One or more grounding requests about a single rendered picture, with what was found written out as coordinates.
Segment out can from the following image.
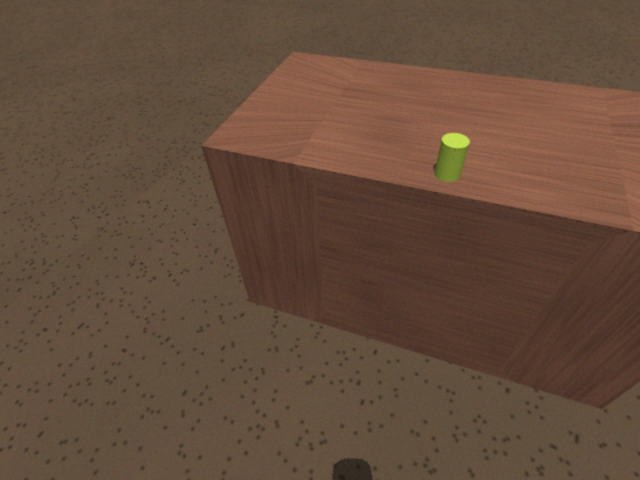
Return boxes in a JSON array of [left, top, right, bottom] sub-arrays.
[[434, 133, 470, 182]]

